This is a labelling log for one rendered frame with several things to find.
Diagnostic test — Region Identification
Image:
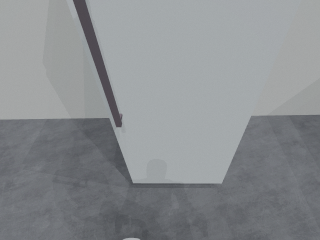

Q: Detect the handle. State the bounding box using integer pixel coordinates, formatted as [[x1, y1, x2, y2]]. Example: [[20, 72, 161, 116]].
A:
[[73, 0, 123, 128]]

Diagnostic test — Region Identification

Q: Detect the fridge door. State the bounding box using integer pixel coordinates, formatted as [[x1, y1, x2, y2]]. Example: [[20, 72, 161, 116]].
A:
[[66, 0, 302, 184]]

